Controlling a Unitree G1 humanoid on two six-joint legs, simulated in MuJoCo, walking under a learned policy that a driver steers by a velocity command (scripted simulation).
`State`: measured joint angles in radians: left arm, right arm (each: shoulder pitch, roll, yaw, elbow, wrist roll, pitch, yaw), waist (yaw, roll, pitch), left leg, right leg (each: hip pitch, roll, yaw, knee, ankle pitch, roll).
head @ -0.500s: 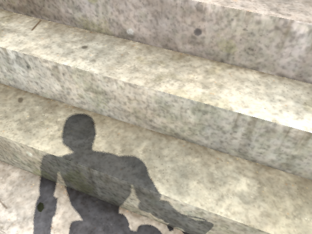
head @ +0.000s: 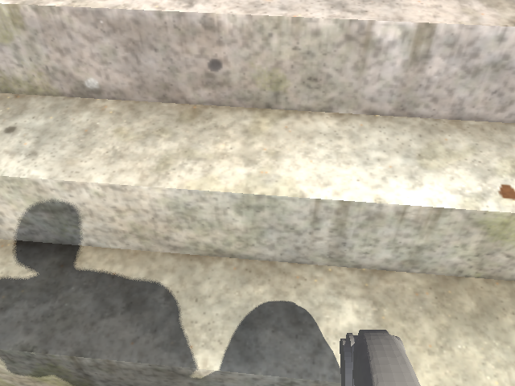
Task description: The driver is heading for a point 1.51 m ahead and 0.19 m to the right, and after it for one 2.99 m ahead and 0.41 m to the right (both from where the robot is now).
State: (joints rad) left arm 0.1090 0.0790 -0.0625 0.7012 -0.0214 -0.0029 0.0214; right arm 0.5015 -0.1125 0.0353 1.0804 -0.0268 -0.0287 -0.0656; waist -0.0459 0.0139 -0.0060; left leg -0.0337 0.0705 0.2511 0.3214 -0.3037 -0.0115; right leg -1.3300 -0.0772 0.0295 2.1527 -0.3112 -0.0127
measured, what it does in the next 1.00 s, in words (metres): climbs, turning right: right foot 0.20 m higher, then left foot 0.21 m higher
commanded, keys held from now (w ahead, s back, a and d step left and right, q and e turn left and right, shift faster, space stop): w+e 0.22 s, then e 0.26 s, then no key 0.46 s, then q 0.06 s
